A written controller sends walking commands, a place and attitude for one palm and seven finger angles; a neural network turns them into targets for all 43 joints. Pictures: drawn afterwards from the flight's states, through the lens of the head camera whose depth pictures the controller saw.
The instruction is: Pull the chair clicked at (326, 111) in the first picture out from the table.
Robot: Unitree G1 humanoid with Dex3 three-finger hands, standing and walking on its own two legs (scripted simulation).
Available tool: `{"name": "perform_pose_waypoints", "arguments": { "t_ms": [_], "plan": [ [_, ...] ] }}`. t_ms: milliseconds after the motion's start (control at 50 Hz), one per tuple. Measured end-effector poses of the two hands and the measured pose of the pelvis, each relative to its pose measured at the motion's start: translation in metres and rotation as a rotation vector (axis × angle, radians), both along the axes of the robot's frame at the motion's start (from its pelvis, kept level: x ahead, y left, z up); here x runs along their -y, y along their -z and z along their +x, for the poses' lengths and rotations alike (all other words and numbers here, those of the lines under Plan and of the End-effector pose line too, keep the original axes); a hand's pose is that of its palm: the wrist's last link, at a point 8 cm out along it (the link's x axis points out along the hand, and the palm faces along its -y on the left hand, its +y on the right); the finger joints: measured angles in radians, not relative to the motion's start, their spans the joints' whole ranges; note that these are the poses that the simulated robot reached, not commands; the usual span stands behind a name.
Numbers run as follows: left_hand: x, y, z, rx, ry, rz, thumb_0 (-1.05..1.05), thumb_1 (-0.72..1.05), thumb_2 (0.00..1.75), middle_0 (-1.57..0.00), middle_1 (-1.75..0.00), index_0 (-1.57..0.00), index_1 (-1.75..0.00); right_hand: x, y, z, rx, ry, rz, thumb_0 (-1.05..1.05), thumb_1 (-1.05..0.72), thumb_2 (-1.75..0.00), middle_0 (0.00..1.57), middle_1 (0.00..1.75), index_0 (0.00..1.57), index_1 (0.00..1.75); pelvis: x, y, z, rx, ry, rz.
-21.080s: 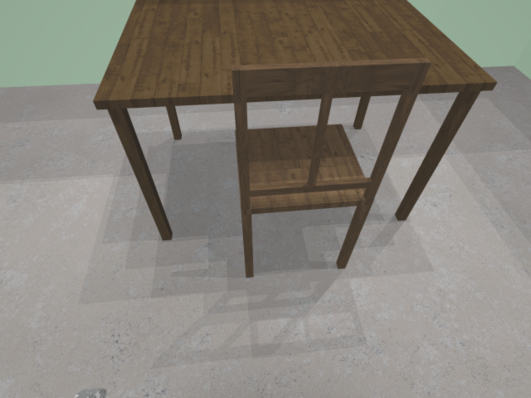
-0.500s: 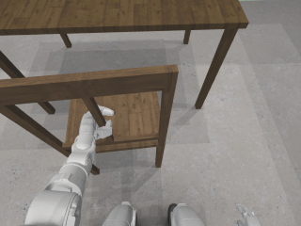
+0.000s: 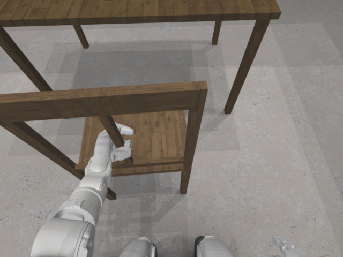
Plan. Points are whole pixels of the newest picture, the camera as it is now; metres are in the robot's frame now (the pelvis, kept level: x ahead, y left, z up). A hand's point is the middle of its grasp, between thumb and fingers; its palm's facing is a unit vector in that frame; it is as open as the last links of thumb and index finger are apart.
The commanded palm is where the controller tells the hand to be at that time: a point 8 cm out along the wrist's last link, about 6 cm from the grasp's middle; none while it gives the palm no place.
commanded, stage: step backward, pulling the chair out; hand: left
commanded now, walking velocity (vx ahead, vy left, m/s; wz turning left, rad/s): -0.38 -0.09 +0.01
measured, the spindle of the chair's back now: (119, 142) +0.40 +0.14 -0.06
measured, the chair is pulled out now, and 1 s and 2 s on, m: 0.32 0.60 0.72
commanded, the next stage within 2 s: stop walking, hand still on the chair in 0.82 s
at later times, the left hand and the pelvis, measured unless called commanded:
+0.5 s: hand (118, 202) +0.24 +0.13 -0.06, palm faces -0.02 -0.98 -0.19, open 5.2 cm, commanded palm +0.25 +0.18 -0.05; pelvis -0.13 +0.01 +0.00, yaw +1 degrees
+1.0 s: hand out of the picture +0.10 +0.13 -0.06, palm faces +0.01 -0.98 -0.19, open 5.3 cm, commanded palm +0.08 +0.18 -0.04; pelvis -0.26 +0.00 +0.00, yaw +0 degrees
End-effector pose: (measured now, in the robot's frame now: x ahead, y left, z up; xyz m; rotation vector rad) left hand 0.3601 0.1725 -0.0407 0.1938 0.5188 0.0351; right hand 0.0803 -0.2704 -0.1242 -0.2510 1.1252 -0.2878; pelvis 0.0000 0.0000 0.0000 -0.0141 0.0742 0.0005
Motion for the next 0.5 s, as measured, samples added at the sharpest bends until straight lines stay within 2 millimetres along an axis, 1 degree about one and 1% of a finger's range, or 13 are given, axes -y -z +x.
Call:
{"name": "perform_pose_waypoints", "arguments": {
  "t_ms": [80,160,240,280,360,440,500],
  "plan": [
    [-0.003,0.000,-0.017,-0.003,0.027,-0.013,0.05,0.70,0.80,-0.31,-1.24,-0.50,-1.45,0.003,-0.010,-0.021,-0.020,0.004,-0.055,0.01,-0.91,-0.89,0.21,0.30,0.20,0.30,-0.011,-0.001,-0.021,0.006,-0.002,0.015],
    [-0.007,0.000,-0.037,-0.001,0.032,-0.018,0.05,0.71,0.81,-0.30,-1.26,-0.50,-1.45,-0.003,-0.014,-0.038,-0.007,-0.012,-0.046,0.01,-0.91,-0.89,0.20,0.30,0.20,0.30,-0.011,-0.001,-0.040,0.010,0.010,0.009],
    [-0.010,0.000,-0.059,0.009,0.009,-0.007,0.05,0.70,0.82,-0.32,-1.26,-0.50,-1.45,-0.014,-0.006,-0.057,0.010,-0.027,0.019,0.01,-0.91,-0.89,0.20,0.30,0.20,0.30,-0.002,0.001,-0.058,0.018,0.025,0.002],
    [-0.010,0.000,-0.072,0.009,-0.003,0.002,0.05,0.70,0.83,-0.33,-1.25,-0.50,-1.45,-0.017,0.000,-0.068,0.014,-0.027,0.054,0.01,-0.91,-0.89,0.20,0.30,0.20,0.30,0.002,0.002,-0.071,0.031,0.032,-0.021],
    [-0.009,-0.001,-0.097,0.007,-0.016,0.008,0.04,0.69,0.82,-0.35,-1.23,-0.49,-1.45,-0.017,0.005,-0.094,0.019,0.010,0.079,0.01,-0.91,-0.89,0.21,0.30,0.20,0.30,0.007,0.002,-0.094,0.036,0.026,-0.022],
    [-0.007,-0.001,-0.121,-0.010,-0.015,0.005,0.05,0.69,0.81,-0.34,-1.23,-0.50,-1.45,-0.011,0.003,-0.119,0.004,0.003,0.038,0.01,-0.91,-0.89,0.21,0.30,0.20,0.30,-0.001,-0.001,-0.113,0.023,0.010,0.008],
    [-0.009,-0.001,-0.136,-0.014,0.007,-0.001,0.05,0.70,0.82,-0.33,-1.25,-0.50,-1.45,-0.008,0.000,-0.137,-0.008,-0.007,-0.010,0.01,-0.91,-0.89,0.21,0.30,0.20,0.30,-0.011,0.002,-0.127,0.011,-0.014,0.008]
  ]
}}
